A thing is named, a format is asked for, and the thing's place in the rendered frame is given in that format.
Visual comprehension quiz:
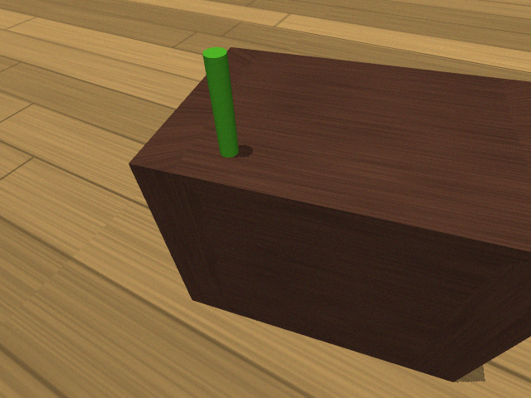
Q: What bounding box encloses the can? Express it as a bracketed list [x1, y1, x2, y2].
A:
[202, 47, 239, 158]

